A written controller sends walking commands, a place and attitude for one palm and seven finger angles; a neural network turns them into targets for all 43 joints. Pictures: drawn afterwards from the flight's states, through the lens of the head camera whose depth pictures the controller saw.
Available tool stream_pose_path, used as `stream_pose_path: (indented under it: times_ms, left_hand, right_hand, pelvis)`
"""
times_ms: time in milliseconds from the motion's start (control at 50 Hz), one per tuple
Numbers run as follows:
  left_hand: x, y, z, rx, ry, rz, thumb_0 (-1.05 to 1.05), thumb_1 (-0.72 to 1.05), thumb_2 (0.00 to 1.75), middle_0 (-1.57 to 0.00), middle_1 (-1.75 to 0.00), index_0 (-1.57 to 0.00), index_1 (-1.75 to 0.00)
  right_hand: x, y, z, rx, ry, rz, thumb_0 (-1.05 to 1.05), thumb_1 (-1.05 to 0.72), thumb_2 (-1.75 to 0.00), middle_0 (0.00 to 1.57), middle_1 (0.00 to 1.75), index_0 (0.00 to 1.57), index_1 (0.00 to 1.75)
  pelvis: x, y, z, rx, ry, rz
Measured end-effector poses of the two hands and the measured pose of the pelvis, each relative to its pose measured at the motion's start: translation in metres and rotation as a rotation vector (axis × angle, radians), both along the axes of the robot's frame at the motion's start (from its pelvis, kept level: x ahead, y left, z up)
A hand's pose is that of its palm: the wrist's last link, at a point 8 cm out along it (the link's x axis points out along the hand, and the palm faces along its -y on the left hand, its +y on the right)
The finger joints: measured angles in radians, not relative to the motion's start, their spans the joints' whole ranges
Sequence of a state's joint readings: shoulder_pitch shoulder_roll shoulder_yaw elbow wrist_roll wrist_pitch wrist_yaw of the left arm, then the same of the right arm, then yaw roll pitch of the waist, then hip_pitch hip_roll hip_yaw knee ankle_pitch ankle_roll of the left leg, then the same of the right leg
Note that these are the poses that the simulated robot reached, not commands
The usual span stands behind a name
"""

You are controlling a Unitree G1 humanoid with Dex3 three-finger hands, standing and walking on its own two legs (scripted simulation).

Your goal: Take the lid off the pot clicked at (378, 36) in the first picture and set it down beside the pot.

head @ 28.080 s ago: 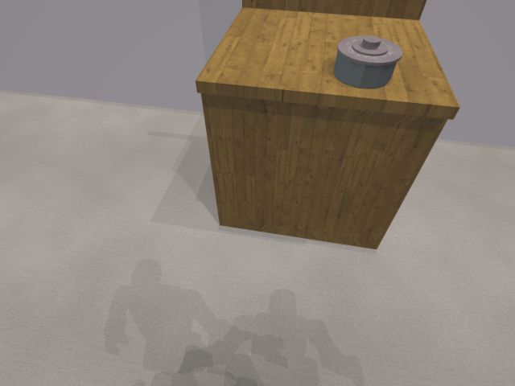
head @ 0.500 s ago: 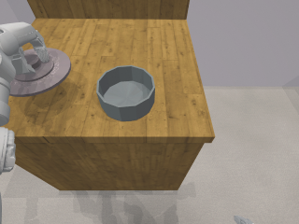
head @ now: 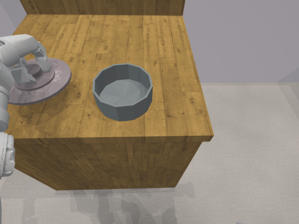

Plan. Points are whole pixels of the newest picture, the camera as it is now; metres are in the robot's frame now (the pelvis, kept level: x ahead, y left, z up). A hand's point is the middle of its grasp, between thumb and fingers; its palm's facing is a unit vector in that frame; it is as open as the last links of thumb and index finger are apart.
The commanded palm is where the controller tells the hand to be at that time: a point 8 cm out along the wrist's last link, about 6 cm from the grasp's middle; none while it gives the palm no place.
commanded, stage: lower the lid onto the table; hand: left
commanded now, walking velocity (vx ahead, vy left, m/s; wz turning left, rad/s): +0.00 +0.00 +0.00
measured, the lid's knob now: (31, 71) +0.48 +0.30 +0.13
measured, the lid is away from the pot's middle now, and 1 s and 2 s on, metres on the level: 0.23 0.23 0.23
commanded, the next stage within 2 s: open the fingers wide in 1.26 s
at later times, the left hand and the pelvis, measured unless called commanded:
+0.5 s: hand (32, 80) +0.46 +0.30 +0.12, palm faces -0.44 -0.10 -0.89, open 7.4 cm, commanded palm +0.47 +0.30 +0.20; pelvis +0.00 +0.01 +0.00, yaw +0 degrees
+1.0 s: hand (39, 88) +0.46 +0.29 +0.10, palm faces -0.46 -0.10 -0.88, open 7.4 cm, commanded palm +0.47 +0.29 +0.16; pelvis +0.00 +0.01 -0.01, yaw -1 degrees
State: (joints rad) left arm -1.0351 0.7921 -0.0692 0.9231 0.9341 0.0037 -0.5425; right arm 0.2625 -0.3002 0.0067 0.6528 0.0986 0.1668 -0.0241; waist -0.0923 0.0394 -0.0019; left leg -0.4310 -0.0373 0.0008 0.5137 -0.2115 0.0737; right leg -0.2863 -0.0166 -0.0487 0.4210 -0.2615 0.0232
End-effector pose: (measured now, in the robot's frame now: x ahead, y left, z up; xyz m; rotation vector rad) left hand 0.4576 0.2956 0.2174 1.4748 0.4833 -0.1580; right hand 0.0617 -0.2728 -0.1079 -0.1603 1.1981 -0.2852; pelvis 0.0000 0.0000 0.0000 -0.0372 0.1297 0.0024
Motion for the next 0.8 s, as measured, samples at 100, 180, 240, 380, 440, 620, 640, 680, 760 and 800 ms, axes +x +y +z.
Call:
stream_pose_path:
  times_ms: [100, 180, 240, 380, 440, 620, 640, 680, 760, 800]
  left_hand:
    - [0.001, 0.002, -0.007, -0.012, 0.009, -0.004, 0.04, 0.16, 0.90, -0.61, -0.88, -0.73, -0.97]
    - [0.001, 0.002, -0.014, -0.009, 0.023, -0.011, 0.04, 0.16, 0.90, -0.61, -0.88, -0.73, -0.97]
    - [0.002, 0.003, -0.020, -0.017, 0.034, -0.015, 0.04, 0.16, 0.90, -0.61, -0.88, -0.73, -0.97]
    - [0.004, 0.002, -0.029, -0.020, 0.045, -0.030, 0.04, 0.16, 0.90, -0.60, -0.88, -0.73, -0.97]
    - [0.005, 0.003, -0.034, -0.022, 0.052, -0.028, 0.04, 0.16, 0.90, -0.60, -0.87, -0.73, -0.97]
    - [0.006, 0.006, -0.042, -0.038, 0.041, -0.038, 0.04, 0.16, 0.90, -0.60, -0.87, -0.73, -0.97]
    - [0.006, 0.007, -0.044, -0.035, 0.050, -0.033, 0.04, 0.16, 0.90, -0.60, -0.87, -0.73, -0.97]
    - [0.005, 0.008, -0.049, -0.020, 0.068, -0.032, 0.04, 0.16, 0.90, -0.60, -0.87, -0.73, -0.97]
    - [0.004, 0.006, -0.053, -0.019, 0.068, -0.049, 0.04, 0.16, 0.90, -0.60, -0.88, -0.73, -0.97]
    - [0.004, 0.006, -0.055, -0.024, 0.069, -0.054, 0.04, 0.16, 0.90, -0.60, -0.87, -0.73, -0.97]
  right_hand:
    - [-0.002, 0.001, -0.001, 0.001, 0.010, -0.007, 0.01, -0.90, -0.89, 0.20, 0.30, 0.20, 0.30]
    - [-0.002, 0.002, -0.001, 0.000, 0.014, -0.008, 0.01, -0.90, -0.89, 0.20, 0.30, 0.20, 0.30]
    - [-0.002, 0.004, -0.001, -0.002, 0.015, -0.008, 0.01, -0.90, -0.89, 0.20, 0.30, 0.20, 0.30]
    - [-0.003, 0.007, -0.001, -0.007, 0.016, -0.008, 0.01, -0.90, -0.89, 0.21, 0.30, 0.20, 0.30]
    - [-0.005, 0.007, -0.001, -0.011, 0.018, -0.014, 0.01, -0.90, -0.89, 0.21, 0.30, 0.20, 0.30]
    - [-0.013, 0.008, -0.002, -0.013, 0.037, -0.031, 0.01, -0.90, -0.89, 0.21, 0.30, 0.20, 0.30]
    - [-0.014, 0.008, -0.002, -0.012, 0.040, -0.033, 0.01, -0.90, -0.89, 0.21, 0.30, 0.20, 0.30]
    - [-0.015, 0.008, -0.003, -0.012, 0.047, -0.034, 0.01, -0.90, -0.89, 0.21, 0.30, 0.20, 0.30]
    - [-0.018, 0.009, -0.003, -0.020, 0.055, -0.034, 0.01, -0.90, -0.89, 0.21, 0.30, 0.20, 0.30]
    - [-0.018, 0.009, -0.003, -0.022, 0.057, -0.034, 0.01, -0.90, -0.89, 0.21, 0.30, 0.20, 0.30]
  pelvis:
    - [0.001, 0.002, -0.001, -0.001, 0.005, -0.001]
    - [0.001, 0.003, -0.001, -0.003, 0.009, -0.001]
    - [0.000, 0.004, -0.001, -0.004, 0.012, -0.001]
    - [0.000, 0.006, -0.002, -0.005, 0.020, -0.003]
    - [0.001, 0.007, -0.003, -0.006, 0.023, -0.006]
    - [0.002, 0.009, -0.004, -0.007, 0.033, -0.012]
    - [0.002, 0.009, -0.004, -0.008, 0.034, -0.013]
    - [0.001, 0.009, -0.004, -0.009, 0.035, -0.013]
    - [0.001, 0.010, -0.005, -0.010, 0.038, -0.012]
    - [0.001, 0.010, -0.005, -0.010, 0.039, -0.011]
